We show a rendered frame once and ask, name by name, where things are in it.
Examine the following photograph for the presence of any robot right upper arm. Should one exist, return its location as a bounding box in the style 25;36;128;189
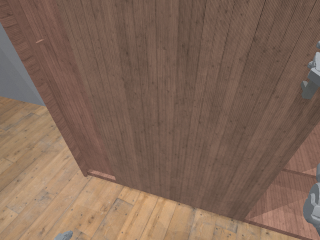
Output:
303;182;320;236

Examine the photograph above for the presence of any wardrobe door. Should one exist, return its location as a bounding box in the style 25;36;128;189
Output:
6;0;114;176
55;0;320;221

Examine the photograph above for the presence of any left robot hand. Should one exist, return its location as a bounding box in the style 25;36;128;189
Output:
54;230;73;240

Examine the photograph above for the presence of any right robot hand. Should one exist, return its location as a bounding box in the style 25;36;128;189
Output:
307;41;320;87

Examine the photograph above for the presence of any handle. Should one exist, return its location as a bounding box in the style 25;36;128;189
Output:
7;0;38;50
300;80;319;100

